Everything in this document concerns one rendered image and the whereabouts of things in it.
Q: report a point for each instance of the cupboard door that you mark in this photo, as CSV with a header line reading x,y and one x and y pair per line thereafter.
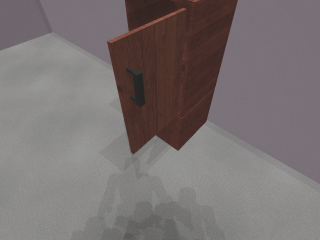
x,y
156,50

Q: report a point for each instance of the handle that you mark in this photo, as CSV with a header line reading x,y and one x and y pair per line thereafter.
x,y
138,86

